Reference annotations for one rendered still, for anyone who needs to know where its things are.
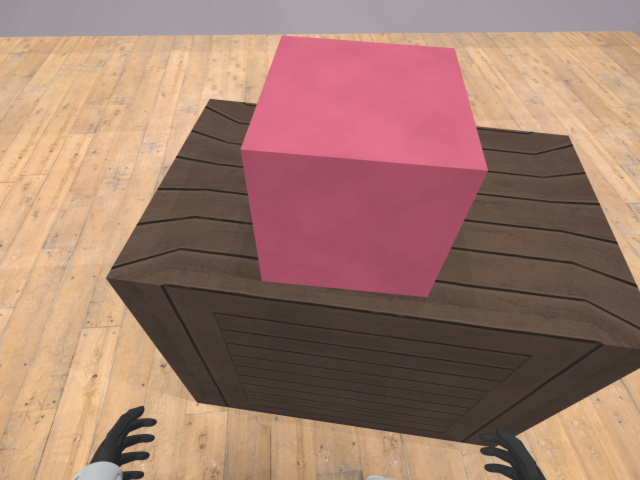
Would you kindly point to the pedestal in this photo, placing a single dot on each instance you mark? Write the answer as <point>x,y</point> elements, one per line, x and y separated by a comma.
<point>533,310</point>

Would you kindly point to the robot left hand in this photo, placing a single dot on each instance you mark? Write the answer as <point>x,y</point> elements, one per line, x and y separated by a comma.
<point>110,450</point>

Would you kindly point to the robot right hand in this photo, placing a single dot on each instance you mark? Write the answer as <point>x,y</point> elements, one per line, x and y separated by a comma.
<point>523,465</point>

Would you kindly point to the carton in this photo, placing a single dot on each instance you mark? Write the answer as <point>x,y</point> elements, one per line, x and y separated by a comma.
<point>361,161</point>

